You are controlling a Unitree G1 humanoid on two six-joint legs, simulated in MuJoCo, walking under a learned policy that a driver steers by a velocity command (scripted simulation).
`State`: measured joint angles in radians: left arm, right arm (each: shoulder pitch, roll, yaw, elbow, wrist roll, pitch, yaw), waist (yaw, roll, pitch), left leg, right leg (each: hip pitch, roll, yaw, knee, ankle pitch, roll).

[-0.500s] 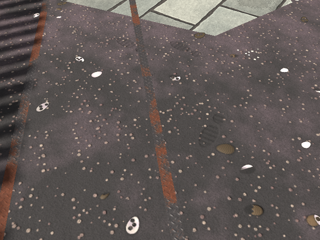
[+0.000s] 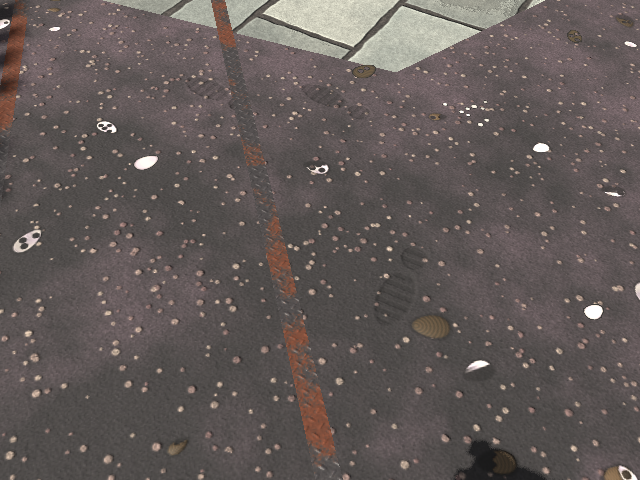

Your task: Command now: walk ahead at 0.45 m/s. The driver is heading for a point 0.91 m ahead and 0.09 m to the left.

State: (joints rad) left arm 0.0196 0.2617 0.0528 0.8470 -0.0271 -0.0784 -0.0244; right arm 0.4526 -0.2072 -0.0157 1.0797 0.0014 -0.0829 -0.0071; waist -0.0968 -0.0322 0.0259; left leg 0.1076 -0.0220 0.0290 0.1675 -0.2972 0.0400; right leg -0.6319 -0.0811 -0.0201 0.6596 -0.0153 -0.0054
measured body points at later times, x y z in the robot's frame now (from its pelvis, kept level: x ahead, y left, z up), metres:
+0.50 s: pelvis +0.29 -0.04 +0.00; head +0.31 -0.04 +0.45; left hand +0.29 +0.22 -0.14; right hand +0.46 -0.30 -0.10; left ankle +0.48 +0.13 -0.68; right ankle +0.24 -0.13 -0.74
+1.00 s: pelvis +0.58 +0.02 +0.01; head +0.60 +0.03 +0.46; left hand +0.74 +0.28 -0.11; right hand +0.59 -0.25 -0.12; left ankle +0.54 +0.10 -0.74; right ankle +0.73 -0.16 -0.68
